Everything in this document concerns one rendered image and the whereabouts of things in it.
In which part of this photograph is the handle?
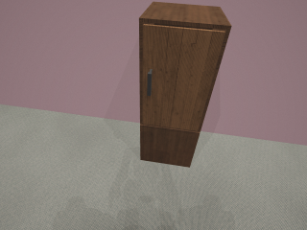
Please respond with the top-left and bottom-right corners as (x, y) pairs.
(147, 69), (153, 96)

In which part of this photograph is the cupboard door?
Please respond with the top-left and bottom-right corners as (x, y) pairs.
(143, 24), (225, 131)

